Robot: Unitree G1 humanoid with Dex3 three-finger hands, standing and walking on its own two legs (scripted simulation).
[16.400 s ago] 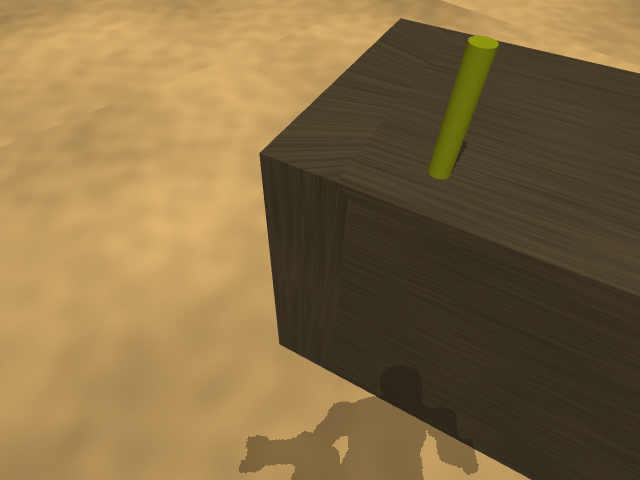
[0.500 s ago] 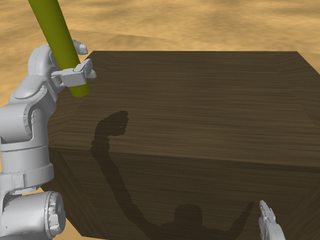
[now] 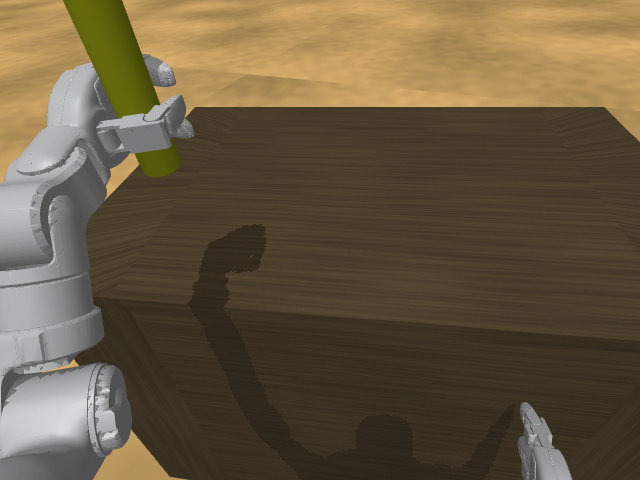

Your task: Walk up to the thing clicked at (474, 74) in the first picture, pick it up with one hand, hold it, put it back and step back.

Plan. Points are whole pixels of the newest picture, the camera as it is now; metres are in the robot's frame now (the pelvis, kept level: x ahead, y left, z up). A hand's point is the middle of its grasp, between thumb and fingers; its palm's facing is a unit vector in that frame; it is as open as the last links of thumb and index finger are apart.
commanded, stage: hold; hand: left
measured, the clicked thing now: (117, 59) +0.34 +0.18 +0.39
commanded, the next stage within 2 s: none
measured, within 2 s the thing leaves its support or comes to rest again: neither
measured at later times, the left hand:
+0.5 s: hand (149, 96) +0.34 +0.16 +0.36, palm faces +0.10 -1.00 -0.01, open 5.2 cm
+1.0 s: hand (152, 112) +0.33 +0.15 +0.35, palm faces +0.10 -0.99 -0.01, open 5.2 cm
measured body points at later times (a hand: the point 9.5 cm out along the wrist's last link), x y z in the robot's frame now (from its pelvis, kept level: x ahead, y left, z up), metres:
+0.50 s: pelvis -0.01 +0.00 +0.00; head -0.07 -0.04 +0.44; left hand +0.32 +0.21 +0.36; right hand +0.17 -0.25 -0.07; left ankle +0.01 +0.13 -0.73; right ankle +0.04 -0.15 -0.73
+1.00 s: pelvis -0.01 +0.00 +0.00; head -0.07 -0.04 +0.44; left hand +0.32 +0.21 +0.35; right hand +0.16 -0.26 -0.07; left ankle +0.01 +0.13 -0.73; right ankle +0.04 -0.15 -0.73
